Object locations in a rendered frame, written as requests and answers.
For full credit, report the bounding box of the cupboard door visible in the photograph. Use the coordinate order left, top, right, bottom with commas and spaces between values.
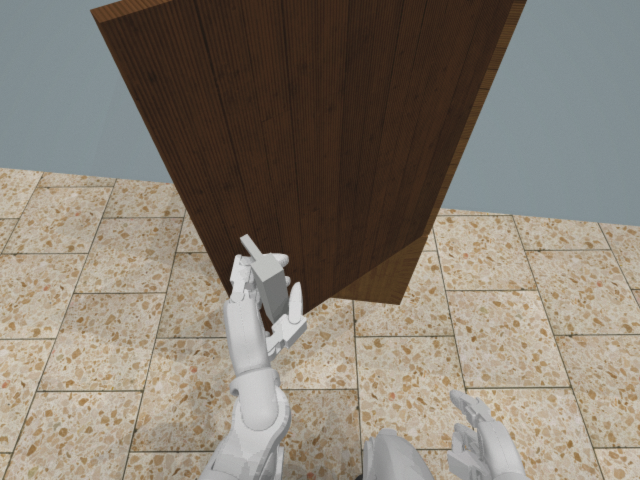
90, 0, 514, 337

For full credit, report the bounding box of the robot left forearm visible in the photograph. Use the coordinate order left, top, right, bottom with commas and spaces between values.
198, 367, 291, 480

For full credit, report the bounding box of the right robot hand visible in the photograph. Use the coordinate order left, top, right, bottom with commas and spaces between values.
447, 390, 526, 480

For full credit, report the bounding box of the robot right shin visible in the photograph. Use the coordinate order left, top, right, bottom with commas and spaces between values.
375, 428, 397, 439

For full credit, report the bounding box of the left robot hand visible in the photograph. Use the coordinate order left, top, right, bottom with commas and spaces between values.
223, 253, 307, 377

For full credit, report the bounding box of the handle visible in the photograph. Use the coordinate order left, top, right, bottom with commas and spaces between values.
240, 234, 289, 325

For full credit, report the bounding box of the robot right thigh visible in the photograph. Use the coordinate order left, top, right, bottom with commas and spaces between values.
363, 435, 435, 480

